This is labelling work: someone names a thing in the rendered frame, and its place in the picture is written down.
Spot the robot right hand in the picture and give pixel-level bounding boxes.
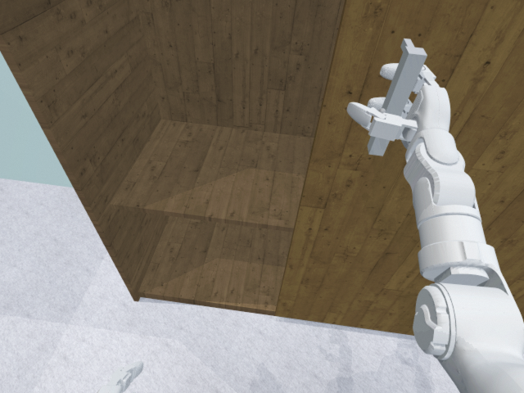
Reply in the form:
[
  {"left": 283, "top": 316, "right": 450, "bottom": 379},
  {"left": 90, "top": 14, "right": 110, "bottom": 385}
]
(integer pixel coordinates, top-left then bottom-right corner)
[{"left": 347, "top": 63, "right": 450, "bottom": 149}]

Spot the robot left hand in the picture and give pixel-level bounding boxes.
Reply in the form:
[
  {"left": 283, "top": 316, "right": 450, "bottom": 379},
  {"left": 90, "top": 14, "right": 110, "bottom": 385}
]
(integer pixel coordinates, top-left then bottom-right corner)
[{"left": 97, "top": 361, "right": 143, "bottom": 393}]

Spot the wardrobe door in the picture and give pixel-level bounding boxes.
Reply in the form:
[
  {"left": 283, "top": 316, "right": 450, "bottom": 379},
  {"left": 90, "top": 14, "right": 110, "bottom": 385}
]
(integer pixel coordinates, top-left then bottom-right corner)
[{"left": 275, "top": 0, "right": 524, "bottom": 336}]

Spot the handle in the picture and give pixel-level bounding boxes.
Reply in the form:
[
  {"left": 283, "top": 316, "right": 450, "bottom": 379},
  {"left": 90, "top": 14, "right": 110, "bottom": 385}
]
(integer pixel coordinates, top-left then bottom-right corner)
[{"left": 368, "top": 38, "right": 427, "bottom": 156}]

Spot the right robot upper arm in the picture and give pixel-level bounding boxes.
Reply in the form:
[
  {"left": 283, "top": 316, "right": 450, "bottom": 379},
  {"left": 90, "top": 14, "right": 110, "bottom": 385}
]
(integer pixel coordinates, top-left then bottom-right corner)
[{"left": 413, "top": 282, "right": 524, "bottom": 393}]

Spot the robot right forearm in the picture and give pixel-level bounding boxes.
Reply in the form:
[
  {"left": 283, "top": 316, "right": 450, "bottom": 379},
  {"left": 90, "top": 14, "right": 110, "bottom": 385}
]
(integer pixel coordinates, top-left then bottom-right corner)
[{"left": 404, "top": 129, "right": 524, "bottom": 355}]

